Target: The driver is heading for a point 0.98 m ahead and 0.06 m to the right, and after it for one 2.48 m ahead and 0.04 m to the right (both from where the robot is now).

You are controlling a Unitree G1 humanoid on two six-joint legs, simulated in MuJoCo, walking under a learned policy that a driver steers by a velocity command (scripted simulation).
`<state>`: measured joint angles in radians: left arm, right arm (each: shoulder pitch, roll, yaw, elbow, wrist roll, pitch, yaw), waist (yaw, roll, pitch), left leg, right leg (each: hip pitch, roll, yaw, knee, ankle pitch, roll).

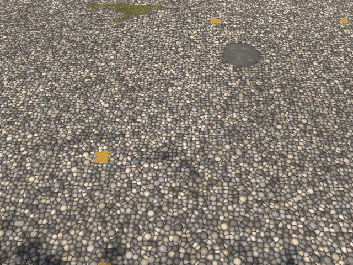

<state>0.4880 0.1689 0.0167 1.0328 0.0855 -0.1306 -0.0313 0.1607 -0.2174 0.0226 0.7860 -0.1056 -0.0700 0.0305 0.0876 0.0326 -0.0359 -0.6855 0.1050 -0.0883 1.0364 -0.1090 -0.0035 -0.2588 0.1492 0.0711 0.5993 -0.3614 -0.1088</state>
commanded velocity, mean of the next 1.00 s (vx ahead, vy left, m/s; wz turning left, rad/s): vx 0.50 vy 0.00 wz -0.27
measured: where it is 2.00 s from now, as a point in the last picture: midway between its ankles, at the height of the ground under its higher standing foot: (215, 204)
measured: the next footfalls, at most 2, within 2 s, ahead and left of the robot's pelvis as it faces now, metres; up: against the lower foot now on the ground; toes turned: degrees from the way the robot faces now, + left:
left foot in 0.24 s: +0.30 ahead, +0.17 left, -0.18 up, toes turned -9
right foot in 0.68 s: +0.54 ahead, -0.12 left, -0.18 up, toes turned -15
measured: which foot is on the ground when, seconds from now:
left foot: up 0.00-0.22, down 0.24-0.70, up 0.72-1.00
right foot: down 0.00-0.26, up 0.28-0.66, down 0.68-1.00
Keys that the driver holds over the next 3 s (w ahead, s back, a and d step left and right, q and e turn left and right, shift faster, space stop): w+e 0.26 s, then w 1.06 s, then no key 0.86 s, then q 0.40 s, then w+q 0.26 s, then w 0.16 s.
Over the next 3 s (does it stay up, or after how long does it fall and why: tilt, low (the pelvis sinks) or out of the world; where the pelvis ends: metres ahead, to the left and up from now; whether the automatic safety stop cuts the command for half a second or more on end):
stays up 0.92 -0.01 -0.15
